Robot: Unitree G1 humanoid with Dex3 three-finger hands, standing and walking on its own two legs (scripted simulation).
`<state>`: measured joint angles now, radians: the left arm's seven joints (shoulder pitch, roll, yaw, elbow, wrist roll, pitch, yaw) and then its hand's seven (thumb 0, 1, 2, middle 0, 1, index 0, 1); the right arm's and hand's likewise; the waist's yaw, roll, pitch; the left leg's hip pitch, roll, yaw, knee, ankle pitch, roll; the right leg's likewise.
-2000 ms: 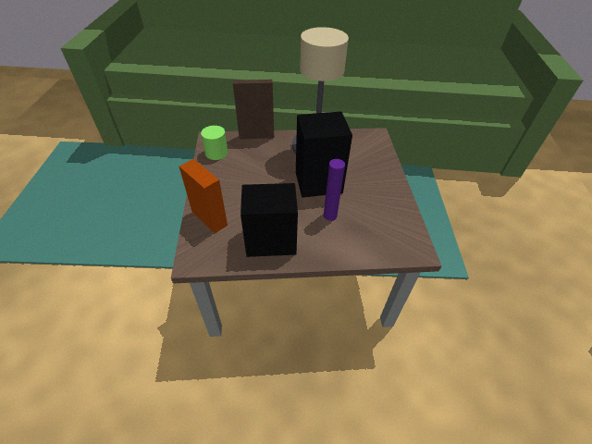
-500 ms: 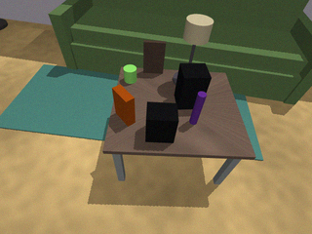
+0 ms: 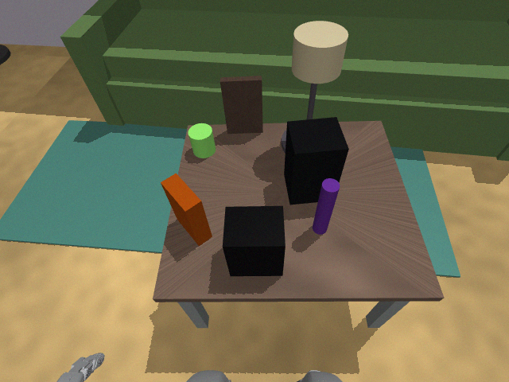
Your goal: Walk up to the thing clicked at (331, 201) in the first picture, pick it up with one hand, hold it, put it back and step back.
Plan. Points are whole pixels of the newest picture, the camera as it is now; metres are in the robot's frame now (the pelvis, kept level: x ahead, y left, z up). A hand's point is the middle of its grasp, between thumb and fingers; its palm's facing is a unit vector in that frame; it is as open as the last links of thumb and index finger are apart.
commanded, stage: walk up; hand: right
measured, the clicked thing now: (324, 208) +0.54 -0.16 -0.22
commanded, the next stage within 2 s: none
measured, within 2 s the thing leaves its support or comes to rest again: neither
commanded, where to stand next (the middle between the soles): +0.05 +0.02 m, yaw +0 degrees
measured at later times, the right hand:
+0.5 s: hand out of the picture +0.14 -0.27 -0.15, palm faces -0.05 +0.91 -0.40, open 7.4 cm
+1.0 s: hand out of the picture +0.07 -0.24 -0.14, palm faces -0.03 +0.94 -0.33, open 7.4 cm
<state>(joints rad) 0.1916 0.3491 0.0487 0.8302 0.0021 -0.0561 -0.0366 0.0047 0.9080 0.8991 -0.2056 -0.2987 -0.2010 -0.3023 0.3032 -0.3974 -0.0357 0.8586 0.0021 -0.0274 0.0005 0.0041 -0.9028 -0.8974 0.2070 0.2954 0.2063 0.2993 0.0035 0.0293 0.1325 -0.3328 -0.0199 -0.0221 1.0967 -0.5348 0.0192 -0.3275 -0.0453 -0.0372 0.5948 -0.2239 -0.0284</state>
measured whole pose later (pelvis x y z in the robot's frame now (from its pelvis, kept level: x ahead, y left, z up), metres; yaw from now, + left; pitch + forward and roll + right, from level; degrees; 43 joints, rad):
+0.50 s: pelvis +0.02 +0.00 -0.02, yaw -1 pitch -2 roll -1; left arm 0.16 0.39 0.04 0.93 -0.01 0.00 0.01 0.01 0.91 0.90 -0.21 -0.30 -0.20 -0.30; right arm 0.11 -0.40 -0.03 0.86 -0.02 0.01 -0.01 0.00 -0.90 -0.90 0.21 0.30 0.21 0.30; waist 0.02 0.02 0.16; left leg -0.43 0.05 0.00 0.73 -0.26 0.00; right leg -0.24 0.01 0.00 0.67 -0.40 -0.01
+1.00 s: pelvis -0.01 +0.01 +0.01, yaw +0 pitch -3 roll -1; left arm 0.10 0.37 0.01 1.07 0.00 -0.02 -0.01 0.01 0.91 0.90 -0.21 -0.30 -0.20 -0.30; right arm 0.13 -0.34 0.00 1.09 -0.02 0.01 0.03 0.00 -0.90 -0.90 0.21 0.30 0.21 0.30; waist 0.00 -0.01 0.05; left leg -0.24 0.01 -0.03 0.45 -0.15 -0.01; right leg -0.14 -0.03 0.01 0.44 -0.25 0.02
